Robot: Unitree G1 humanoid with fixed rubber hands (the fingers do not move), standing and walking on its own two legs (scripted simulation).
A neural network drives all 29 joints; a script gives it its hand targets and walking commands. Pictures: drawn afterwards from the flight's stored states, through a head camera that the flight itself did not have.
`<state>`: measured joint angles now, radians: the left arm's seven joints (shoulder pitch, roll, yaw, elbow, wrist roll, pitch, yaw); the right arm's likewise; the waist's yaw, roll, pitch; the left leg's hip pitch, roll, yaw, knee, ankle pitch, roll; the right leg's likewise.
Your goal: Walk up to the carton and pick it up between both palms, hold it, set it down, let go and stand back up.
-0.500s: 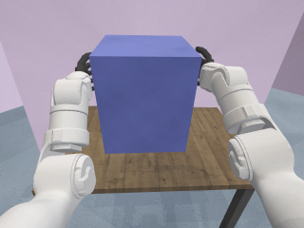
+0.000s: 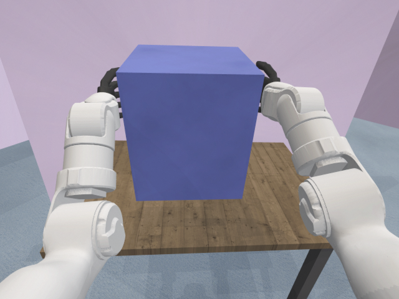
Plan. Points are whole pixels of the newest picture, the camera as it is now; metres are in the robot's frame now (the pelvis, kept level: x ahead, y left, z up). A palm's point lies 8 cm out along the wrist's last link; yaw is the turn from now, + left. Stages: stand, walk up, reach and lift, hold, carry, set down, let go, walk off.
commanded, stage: hold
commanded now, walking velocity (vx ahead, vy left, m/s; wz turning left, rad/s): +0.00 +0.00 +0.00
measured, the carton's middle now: (189, 120) +0.39 +0.01 +0.27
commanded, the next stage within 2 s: set down in 1.66 s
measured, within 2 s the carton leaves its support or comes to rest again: neither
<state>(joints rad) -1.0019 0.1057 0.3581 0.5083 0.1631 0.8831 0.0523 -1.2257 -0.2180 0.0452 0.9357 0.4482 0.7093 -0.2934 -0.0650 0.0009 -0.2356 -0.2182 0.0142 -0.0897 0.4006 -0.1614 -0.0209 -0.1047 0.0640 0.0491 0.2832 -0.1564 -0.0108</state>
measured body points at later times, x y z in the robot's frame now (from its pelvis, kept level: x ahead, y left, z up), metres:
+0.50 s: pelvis +0.00 +0.00 +0.00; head -0.10 +0.02 +0.44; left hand +0.38 +0.17 +0.30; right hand +0.39 -0.14 +0.33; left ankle +0.04 +0.13 -0.75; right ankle +0.00 -0.11 -0.75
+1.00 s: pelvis +0.00 +0.00 +0.00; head -0.10 +0.02 +0.44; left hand +0.39 +0.17 +0.30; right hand +0.39 -0.14 +0.33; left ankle +0.04 +0.13 -0.75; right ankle +0.00 -0.11 -0.75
